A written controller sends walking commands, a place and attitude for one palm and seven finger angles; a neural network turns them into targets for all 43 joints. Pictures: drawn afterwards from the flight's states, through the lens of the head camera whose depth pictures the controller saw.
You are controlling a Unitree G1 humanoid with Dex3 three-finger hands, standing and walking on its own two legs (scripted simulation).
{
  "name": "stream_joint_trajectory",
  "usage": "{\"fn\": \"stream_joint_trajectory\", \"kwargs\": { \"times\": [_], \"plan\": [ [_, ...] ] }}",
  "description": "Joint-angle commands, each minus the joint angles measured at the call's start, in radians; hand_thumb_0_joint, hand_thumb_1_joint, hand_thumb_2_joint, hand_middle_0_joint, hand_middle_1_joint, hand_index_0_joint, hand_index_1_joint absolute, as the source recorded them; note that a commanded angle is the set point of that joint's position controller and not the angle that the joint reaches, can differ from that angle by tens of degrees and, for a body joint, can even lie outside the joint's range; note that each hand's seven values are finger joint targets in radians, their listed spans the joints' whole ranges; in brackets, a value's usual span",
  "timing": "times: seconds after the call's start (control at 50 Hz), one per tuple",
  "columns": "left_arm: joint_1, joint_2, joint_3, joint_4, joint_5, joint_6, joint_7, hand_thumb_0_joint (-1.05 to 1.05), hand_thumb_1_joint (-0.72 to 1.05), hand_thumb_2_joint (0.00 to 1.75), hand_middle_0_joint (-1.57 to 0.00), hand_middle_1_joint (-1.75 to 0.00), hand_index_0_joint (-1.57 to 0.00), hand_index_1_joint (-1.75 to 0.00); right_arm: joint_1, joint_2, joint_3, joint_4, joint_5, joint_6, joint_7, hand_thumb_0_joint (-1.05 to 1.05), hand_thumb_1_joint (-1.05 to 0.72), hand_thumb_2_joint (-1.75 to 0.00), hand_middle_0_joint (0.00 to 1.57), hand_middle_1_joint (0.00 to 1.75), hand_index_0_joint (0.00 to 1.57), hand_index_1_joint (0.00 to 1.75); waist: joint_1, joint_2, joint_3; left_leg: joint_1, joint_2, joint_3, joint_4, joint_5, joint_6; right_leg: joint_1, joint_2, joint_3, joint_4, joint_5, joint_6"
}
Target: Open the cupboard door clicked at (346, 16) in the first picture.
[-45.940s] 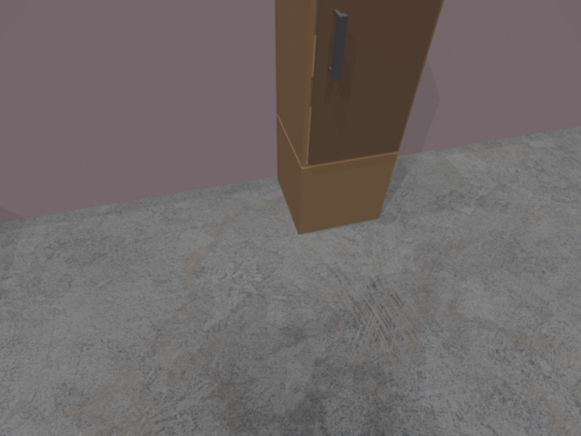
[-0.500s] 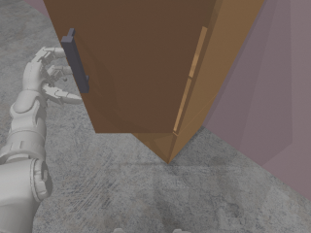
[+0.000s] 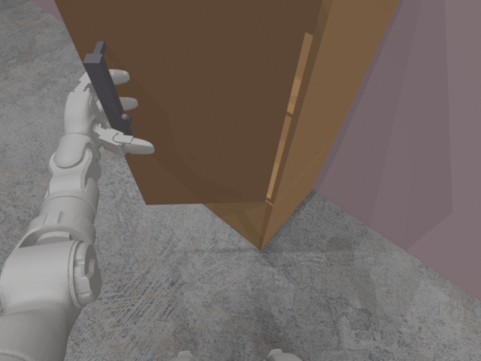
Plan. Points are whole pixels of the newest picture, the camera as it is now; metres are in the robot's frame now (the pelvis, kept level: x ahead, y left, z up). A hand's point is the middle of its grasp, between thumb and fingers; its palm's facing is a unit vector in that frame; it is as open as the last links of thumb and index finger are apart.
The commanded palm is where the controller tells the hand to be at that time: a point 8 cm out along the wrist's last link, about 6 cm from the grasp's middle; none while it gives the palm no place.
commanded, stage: slide the fingers in behind the handle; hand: left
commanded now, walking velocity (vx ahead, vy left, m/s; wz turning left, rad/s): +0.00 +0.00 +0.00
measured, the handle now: (113, 95) +0.54 +0.19 +0.12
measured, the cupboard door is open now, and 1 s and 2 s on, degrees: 43 44 69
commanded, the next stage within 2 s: close the thumb around the handle in 0.40 s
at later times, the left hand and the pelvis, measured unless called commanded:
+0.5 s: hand (125, 115) +0.49 +0.17 +0.12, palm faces +0.01 -1.00 +0.00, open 13.9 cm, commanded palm +0.47 +0.21 +0.12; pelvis +0.00 -0.01 +0.00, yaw +1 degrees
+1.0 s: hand (125, 115) +0.49 +0.17 +0.12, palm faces +0.02 -1.00 +0.00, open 7.6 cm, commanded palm +0.46 +0.21 +0.12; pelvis +0.01 +0.00 +0.00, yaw +0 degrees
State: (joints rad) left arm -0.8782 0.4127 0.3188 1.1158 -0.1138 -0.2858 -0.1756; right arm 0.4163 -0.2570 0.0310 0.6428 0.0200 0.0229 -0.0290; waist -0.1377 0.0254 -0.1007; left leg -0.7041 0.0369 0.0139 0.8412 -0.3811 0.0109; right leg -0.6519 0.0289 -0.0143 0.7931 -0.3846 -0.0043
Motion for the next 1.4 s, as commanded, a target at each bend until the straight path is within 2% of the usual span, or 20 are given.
{"fn": "stream_joint_trajectory", "kwargs": {
  "times": [0.0, 0.18, 0.24, 0.28, 0.36, 0.38, 0.42, 0.48, 0.5, 0.56, 0.66, 0.7, 0.76, 0.9, 0.98, 1.06, 1.12, 1.28, 1.3, 1.38],
  "plan": [
    [-0.497, 0.201, 0.005, -0.233, -0.014, -0.079, -0.014, 0.00, -0.50, 0.30, -0.30, -1.20, -0.30, -1.20, 0.099, -0.170, -0.071, -0.071, -0.002, -0.025, -0.009, 0.00, -0.90, -0.90, 0.20, 0.30, 0.20, 0.30, -0.007, 0.054, -0.383, 0.328, -0.018, -0.035, -0.080, 0.299, 0.016, 0.085, 0.023, -0.010, -0.096, 0.319, -0.012],
    [-0.526, 0.213, -0.003, -0.194, -0.016, -0.066, -0.019, 0.00, -0.50, 0.30, -0.30, -1.20, -0.30, -1.20, 0.105, -0.173, -0.069, -0.057, 0.001, -0.023, -0.014, 0.00, -0.90, -0.90, 0.20, 0.30, 0.20, 0.30, -0.028, 0.037, -0.346, 0.281, -0.025, -0.030, -0.083, 0.247, 0.025, 0.087, 0.019, 0.002, -0.112, 0.299, -0.007],
    [-0.503, 0.223, 0.013, -0.211, -0.022, -0.076, -0.023, 0.00, -0.50, 0.30, -0.30, -1.20, -0.30, -1.20, 0.108, -0.173, -0.070, -0.064, 0.000, -0.024, -0.013, 0.00, -0.90, -0.90, 0.20, 0.30, 0.20, 0.30, -0.011, 0.059, -0.384, 0.304, -0.028, -0.029, -0.076, 0.285, 0.023, 0.109, 0.019, 0.000, -0.103, 0.326, -0.013],
    [-0.521, 0.191, -0.016, -0.216, -0.021, -0.076, -0.025, 0.00, -0.50, 0.30, -0.30, -1.20, -0.30, -1.20, 0.101, -0.169, -0.071, -0.059, 0.001, -0.024, -0.012, 0.00, -0.90, -0.90, 0.20, 0.30, 0.20, 0.30, -0.022, 0.068, -0.377, 0.314, -0.025, -0.028, -0.072, 0.292, 0.022, 0.086, 0.019, -0.001, -0.102, 0.336, -0.009],
    [-0.516, 0.200, -0.011, -0.212, -0.019, -0.071, -0.024, 0.00, -0.50, 0.30, -0.30, -1.20, -0.30, -1.20, 0.105, -0.172, -0.070, -0.060, 0.001, -0.020, -0.010, 0.00, -0.90, -0.90, 0.20, 0.30, 0.20, 0.30, -0.023, 0.046, -0.384, 0.310, -0.027, -0.029, -0.070, 0.305, 0.024, 0.097, 0.019, -0.001, -0.100, 0.353, -0.007],
    [-0.506, 0.239, 0.024, -0.196, -0.019, -0.066, -0.023, 0.00, -0.50, 0.30, -0.30, -1.20, -0.30, -1.20, 0.104, -0.175, -0.072, -0.059, 0.001, -0.018, -0.012, 0.00, -0.90, -0.90, 0.20, 0.30, 0.20, 0.30, -0.014, 0.049, -0.379, 0.295, -0.027, -0.025, -0.067, 0.297, 0.025, 0.105, 0.018, 0.004, -0.102, 0.353, -0.007],
    [-0.510, 0.209, -0.003, -0.212, -0.019, -0.065, -0.028, 0.00, -0.50, 0.30, -0.30, -1.20, -0.30, -1.20, 0.098, -0.170, -0.071, -0.065, 0.002, -0.017, -0.011, 0.00, -0.90, -0.90, 0.20, 0.30, 0.20, 0.30, -0.019, 0.061, -0.380, 0.303, -0.028, -0.024, -0.071, 0.299, 0.025, 0.105, 0.018, 0.002, -0.103, 0.355, -0.007],
    [-0.483, 0.231, 0.016, -0.208, -0.019, -0.065, -0.031, 0.00, -0.50, 0.30, -0.30, -1.20, -0.30, -1.20, 0.097, -0.171, -0.070, -0.070, 0.003, -0.014, -0.013, 0.00, -0.90, -0.90, 0.20, 0.30, 0.20, 0.30, -0.011, 0.059, -0.398, 0.305, -0.028, -0.023, -0.065, 0.323, 0.024, 0.118, 0.018, 0.003, -0.096, 0.379, -0.008],
    [-0.495, 0.203, -0.006, -0.205, -0.024, -0.062, -0.032, 0.00, -0.44, 0.32, -0.30, -1.21, -0.30, -1.21, 0.096, -0.168, -0.068, -0.070, 0.003, -0.013, -0.012, 0.00, -0.90, -0.90, 0.20, 0.30, 0.20, 0.30, -0.021, 0.039, -0.372, 0.299, -0.027, -0.024, -0.069, 0.314, 0.025, 0.111, 0.019, 0.001, -0.101, 0.374, -0.006],
    [-0.475, 0.228, 0.025, -0.235, -0.030, -0.071, -0.032, 0.00, -0.28, 0.40, -0.32, -1.22, -0.32, -1.22, 0.095, -0.170, -0.070, -0.075, 0.001, -0.014, -0.011, 0.00, -0.90, -0.90, 0.20, 0.30, 0.20, 0.30, -0.001, 0.060, -0.415, 0.321, -0.029, -0.024, -0.066, 0.349, 0.023, 0.135, 0.019, 0.002, -0.093, 0.405, -0.010],
    [-0.469, 0.210, 0.006, -0.210, -0.026, -0.065, -0.027, 0.00, 0.00, 0.52, -0.34, -1.25, -0.34, -1.25, 0.090, -0.169, -0.067, -0.076, 0.004, -0.008, -0.012, 0.00, -0.90, -0.90, 0.20, 0.30, 0.20, 0.30, -0.012, 0.035, -0.356, 0.300, -0.026, -0.025, -0.074, 0.322, 0.023, 0.110, 0.020, -0.002, -0.099, 0.376, -0.008],
    [-0.472, 0.197, -0.001, -0.233, -0.023, -0.068, -0.025, 0.00, 0.12, 0.56, -0.34, -1.27, -0.34, -1.27, 0.087, -0.168, -0.070, -0.078, 0.002, -0.010, -0.011, 0.00, -0.90, -0.90, 0.20, 0.30, 0.20, 0.30, -0.006, 0.068, -0.376, 0.326, -0.025, -0.028, -0.074, 0.333, 0.020, 0.101, 0.019, -0.004, -0.096, 0.370, -0.011],
    [-0.461, 0.208, 0.015, -0.256, -0.028, -0.076, -0.022, 0.00, 0.28, 0.64, -0.36, -1.28, -0.36, -1.28, 0.093, -0.169, -0.073, -0.075, 0.000, -0.009, -0.010, 0.00, -0.90, -0.90, 0.20, 0.30, 0.20, 0.30, 0.002, 0.047, -0.421, 0.353, -0.022, -0.032, -0.069, 0.384, 0.018, 0.123, 0.021, -0.008, -0.085, 0.409, -0.012],
    [-0.461, 0.141, -0.035, -0.259, -0.027, -0.075, -0.017, 0.00, 0.68, 0.80, -0.38, -1.33, -0.38, -1.33, 0.088, -0.165, -0.074, -0.070, 0.000, -0.010, -0.006, 0.00, -0.90, -0.90, 0.20, 0.30, 0.20, 0.30, -0.006, 0.075, -0.384, 0.374, -0.019, -0.038, -0.070, 0.383, 0.013, 0.074, 0.023, -0.016, -0.088, 0.378, -0.015],
    [-0.454, 0.167, -0.007, -0.280, -0.027, -0.079, -0.011, 0.00, 0.90, 0.90, -0.40, -1.35, -0.40, -1.35, 0.091, -0.166, -0.079, -0.066, -0.002, -0.011, -0.004, 0.00, -0.90, -0.90, 0.20, 0.30, 0.20, 0.30, 0.005, 0.073, -0.432, 0.388, -0.019, -0.036, -0.064, 0.417, 0.013, 0.104, 0.023, -0.013, -0.082, 0.413, -0.015],
    [-0.428, 0.182, 0.004, -0.292, -0.029, -0.082, -0.016, 0.00, 0.90, 0.90, -0.40, -1.35, -0.40, -1.35, 0.086, -0.167, -0.078, -0.070, 0.000, -0.008, -0.004, 0.00, -0.90, -0.90, 0.20, 0.30, 0.20, 0.30, 0.012, 0.060, -0.418, 0.374, -0.020, -0.032, -0.069, 0.429, 0.014, 0.129, 0.024, -0.012, -0.083, 0.439, -0.015],
    [-0.444, 0.111, -0.056, -0.290, -0.030, -0.076, -0.015, 0.00, 0.90, 0.90, -0.40, -1.35, -0.40, -1.35, 0.077, -0.161, -0.077, -0.071, 0.001, -0.008, -0.002, 0.00, -0.90, -0.90, 0.20, 0.30, 0.20, 0.30, -0.004, 0.076, -0.370, 0.381, -0.018, -0.038, -0.077, 0.386, 0.010, 0.080, 0.025, -0.021, -0.092, 0.379, -0.016],
    [-0.455, 0.179, -0.004, -0.265, -0.023, -0.081, -0.009, 0.00, 0.90, 0.90, -0.40, -1.35, -0.40, -1.35, 0.083, -0.168, -0.077, -0.062, -0.001, -0.010, -0.006, 0.00, -0.90, -0.90, 0.20, 0.30, 0.20, 0.30, 0.001, 0.042, -0.390, 0.358, -0.023, -0.037, -0.074, 0.381, 0.015, 0.113, 0.021, -0.011, -0.091, 0.398, -0.015],
    [-0.456, 0.236, 0.036, -0.254, -0.019, -0.081, -0.011, 0.00, 0.90, 0.90, -0.40, -1.35, -0.40, -1.35, 0.085, -0.174, -0.076, -0.061, -0.001, -0.008, -0.010, 0.00, -0.90, -0.90, 0.20, 0.30, 0.20, 0.30, 0.007, 0.043, -0.399, 0.344, -0.024, -0.033, -0.075, 0.370, 0.017, 0.126, 0.019, -0.006, -0.092, 0.398, -0.014],
    [-0.351, 0.196, 0.025, -0.281, -0.039, -0.078, -0.032, 0.00, 0.90, 0.90, -0.40, -1.35, -0.40, -1.35, 0.065, -0.163, -0.073, -0.089, 0.003, -0.007, -0.009, 0.00, -0.90, -0.90, 0.20, 0.30, 0.20, 0.30, 0.032, 0.047, -0.414, 0.348, -0.027, -0.020, -0.078, 0.393, 0.017, 0.167, 0.020, -0.008, -0.090, 0.435, -0.015]
  ]
}}
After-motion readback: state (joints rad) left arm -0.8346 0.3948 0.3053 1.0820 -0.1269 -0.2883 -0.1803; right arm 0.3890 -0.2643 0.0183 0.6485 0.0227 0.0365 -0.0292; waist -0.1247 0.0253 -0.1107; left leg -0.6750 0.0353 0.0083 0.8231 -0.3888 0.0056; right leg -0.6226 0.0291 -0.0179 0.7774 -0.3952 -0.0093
